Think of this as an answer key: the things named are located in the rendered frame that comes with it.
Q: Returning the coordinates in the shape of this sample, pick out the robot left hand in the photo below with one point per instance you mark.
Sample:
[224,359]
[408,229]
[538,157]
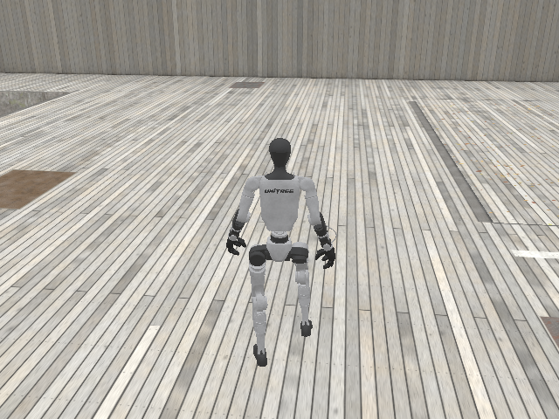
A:
[238,243]

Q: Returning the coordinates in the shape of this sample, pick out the left robot forearm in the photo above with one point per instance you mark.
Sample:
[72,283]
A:
[236,228]

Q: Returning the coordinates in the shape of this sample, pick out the robot right thigh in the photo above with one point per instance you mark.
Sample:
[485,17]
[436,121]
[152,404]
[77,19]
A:
[299,256]

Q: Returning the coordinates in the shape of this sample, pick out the robot right hand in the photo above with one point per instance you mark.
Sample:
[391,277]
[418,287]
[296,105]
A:
[329,255]

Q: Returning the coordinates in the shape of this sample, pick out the right robot forearm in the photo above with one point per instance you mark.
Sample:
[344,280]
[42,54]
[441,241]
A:
[322,234]

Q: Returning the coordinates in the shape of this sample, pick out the humanoid robot torso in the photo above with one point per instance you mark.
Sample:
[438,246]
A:
[279,202]

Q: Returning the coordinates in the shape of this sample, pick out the right robot upper arm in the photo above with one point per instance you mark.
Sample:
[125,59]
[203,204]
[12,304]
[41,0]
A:
[307,184]

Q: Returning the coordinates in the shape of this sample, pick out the left robot upper arm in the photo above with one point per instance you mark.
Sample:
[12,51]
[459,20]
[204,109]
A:
[251,185]

